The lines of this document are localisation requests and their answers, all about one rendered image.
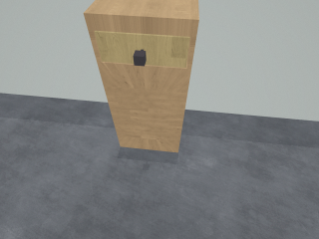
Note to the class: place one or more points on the cabinet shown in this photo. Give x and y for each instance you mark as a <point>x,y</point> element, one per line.
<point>147,103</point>

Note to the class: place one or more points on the handle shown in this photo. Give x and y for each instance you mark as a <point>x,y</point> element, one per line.
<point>140,57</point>

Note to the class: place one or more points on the drawer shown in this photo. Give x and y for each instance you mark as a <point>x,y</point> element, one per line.
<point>161,50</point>

